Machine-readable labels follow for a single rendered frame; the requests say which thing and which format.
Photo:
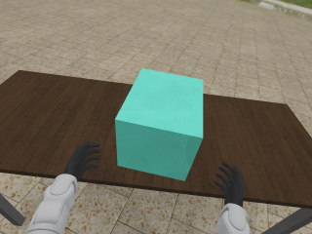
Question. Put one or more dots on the left robot forearm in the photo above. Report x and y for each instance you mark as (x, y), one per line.
(52, 214)

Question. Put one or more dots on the table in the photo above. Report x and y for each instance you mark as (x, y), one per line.
(44, 118)

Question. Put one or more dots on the right robot hand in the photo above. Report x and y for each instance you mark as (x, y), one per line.
(234, 190)

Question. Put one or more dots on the right robot forearm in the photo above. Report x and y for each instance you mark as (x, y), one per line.
(233, 219)

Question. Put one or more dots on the carton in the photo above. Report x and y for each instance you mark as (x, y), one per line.
(160, 125)

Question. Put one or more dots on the left robot hand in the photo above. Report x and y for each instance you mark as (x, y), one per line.
(76, 166)

